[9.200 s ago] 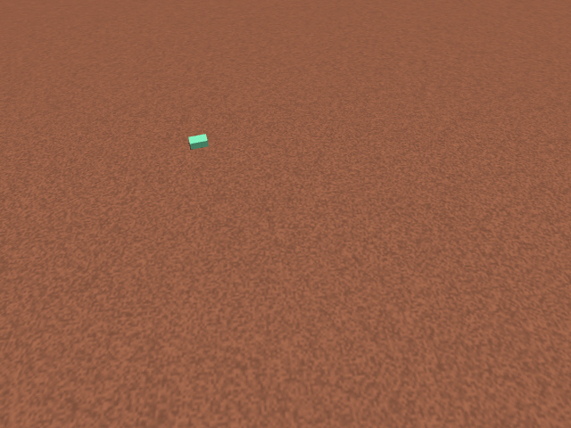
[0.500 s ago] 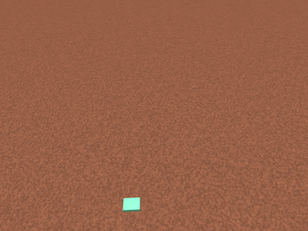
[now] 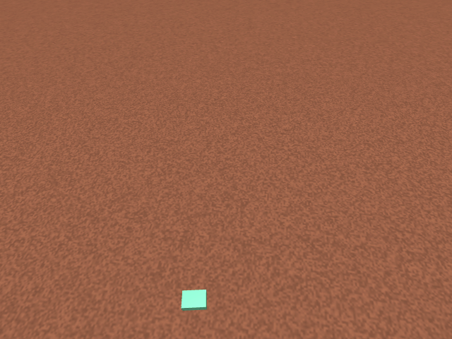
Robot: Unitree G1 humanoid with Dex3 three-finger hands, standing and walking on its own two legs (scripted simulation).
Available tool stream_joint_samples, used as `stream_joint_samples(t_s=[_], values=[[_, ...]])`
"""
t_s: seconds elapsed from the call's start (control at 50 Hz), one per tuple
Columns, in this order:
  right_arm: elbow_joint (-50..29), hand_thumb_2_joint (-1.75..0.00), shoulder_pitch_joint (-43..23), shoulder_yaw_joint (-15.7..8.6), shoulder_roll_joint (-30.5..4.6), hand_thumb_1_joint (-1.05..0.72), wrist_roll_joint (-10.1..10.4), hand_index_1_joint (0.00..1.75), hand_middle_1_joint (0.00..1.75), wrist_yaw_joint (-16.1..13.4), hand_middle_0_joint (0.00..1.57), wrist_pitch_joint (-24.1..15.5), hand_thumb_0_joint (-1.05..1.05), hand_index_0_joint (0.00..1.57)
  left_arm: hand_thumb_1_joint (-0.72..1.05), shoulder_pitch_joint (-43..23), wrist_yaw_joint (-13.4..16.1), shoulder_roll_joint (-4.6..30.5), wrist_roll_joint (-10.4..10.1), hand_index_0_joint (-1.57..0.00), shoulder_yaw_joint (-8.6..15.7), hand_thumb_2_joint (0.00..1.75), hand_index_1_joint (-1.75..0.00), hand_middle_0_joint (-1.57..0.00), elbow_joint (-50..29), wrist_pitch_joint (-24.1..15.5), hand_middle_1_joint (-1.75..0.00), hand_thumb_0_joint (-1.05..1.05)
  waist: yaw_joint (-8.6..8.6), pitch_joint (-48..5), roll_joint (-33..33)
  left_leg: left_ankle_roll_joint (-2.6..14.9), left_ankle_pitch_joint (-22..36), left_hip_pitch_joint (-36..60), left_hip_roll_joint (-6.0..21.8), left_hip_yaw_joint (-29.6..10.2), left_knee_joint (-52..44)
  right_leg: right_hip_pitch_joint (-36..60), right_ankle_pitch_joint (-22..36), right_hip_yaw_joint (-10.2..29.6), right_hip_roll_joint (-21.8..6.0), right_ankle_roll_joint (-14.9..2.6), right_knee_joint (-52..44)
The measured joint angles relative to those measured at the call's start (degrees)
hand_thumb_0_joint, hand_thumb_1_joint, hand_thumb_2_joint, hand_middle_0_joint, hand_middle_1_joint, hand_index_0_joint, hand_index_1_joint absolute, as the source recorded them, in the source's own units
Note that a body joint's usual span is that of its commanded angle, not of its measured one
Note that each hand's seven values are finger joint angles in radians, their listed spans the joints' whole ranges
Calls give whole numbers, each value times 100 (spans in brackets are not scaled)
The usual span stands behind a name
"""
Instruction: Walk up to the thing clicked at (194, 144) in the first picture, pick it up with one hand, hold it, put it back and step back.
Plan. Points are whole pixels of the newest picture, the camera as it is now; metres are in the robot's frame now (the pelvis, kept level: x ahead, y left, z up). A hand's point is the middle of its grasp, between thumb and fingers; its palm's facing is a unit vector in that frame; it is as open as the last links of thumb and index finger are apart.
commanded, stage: stand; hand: left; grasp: from above
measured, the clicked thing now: (194, 300) +0.38 +0.18 -0.76
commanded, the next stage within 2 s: rise first in 0.34 s
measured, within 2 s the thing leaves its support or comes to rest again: neither
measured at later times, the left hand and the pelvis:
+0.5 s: hand out of the picture +0.08 +0.25 -0.16, palm faces +0.01 -0.94 -0.35, open 7.4 cm; pelvis +0.00 +0.00 +0.00, yaw +0 degrees
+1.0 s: hand out of the picture +0.12 +0.25 -0.23, palm faces -0.13 -0.89 -0.44, open 13.3 cm; pelvis -0.02 +0.00 -0.08, yaw -1 degrees
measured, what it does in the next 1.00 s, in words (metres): lowers itself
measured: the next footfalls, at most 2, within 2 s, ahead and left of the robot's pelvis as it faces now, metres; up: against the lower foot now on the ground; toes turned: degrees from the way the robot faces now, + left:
none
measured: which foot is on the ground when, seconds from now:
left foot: down 0.00-1.00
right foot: down 0.00-1.00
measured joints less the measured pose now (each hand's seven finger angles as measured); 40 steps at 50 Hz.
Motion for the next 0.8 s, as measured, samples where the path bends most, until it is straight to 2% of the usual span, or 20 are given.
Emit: stream_joint_samples(t_s=[0.46, 0.5, 0.54, 0.6, 0.68, 0.8], values=[[-34, -90, -38, -6, -1, -91, 9, 30, 30, -7, 20, 8, 0, 20, 90, -7, 9, 0, -2, -20, -5, 90, -30, -20, -24, -11, -31, 0, -1, -1, -6, -9, -47, 27, 17, 3, 20, 44, -22, 4, 16, -7, -24], [-531, -90, 143, -8, 22, -91, 189, 30, 30, -105, 20, -10, 1, 20, 88, -4, 81, -52, -136, -20, 74, 91, -32, -20, -315, -29, -32, 0, -26, -42, 1, 3, -122, -263, 11, -24, 249, -241, -111, -20, 5, -13, 220], [-983, -90, 265, -15, 87, -91, 286, 30, 30, -173, 20, -95, 1, 20, 84, -321, 102, -133, -160, -20, 238, 91, -37, -21, -323, -84, -36, 0, -39, 11, 5, 10, -206, -611, 6, -61, 548, -577, -214, -52, -5, -24, 526], [-1444, -90, 313, -63, 280, -91, 287, 30, 30, -208, 20, -107, 0, 20, 73, -833, -7, -122, 15, -19, 498, 91, -47, -21, -300, -35, -46, 0, -63, 22, -49, -5, -351, -1216, 38, -55, 1040, -1196, -366, -35, 13, -45, 1035], [-1896, -90, 476, -173, 531, -91, 203, 30, 30, -132, 20, -87, 0, 20, 51, -1057, -182, -17, 458, -20, 806, 90, -63, -21, -522, 3, -63, 0, -140, -182, -130, -19, -637, -1983, 90, -10, 1757, -1992, -637, 27, 44, -64, 1763], [-2396, -90, 805, -226, 594, -91, 232, 30, 30, -51, 20, 4, 1, 20, 10, -711, -61, -118, 805, -19, 738, 90, -82, -20, -1191, 500, -81, 0, -190, -487, -24, 3, -1018, -2627, 120, 5, 2531, -2609, -966, 60, 55, -42, 2460]])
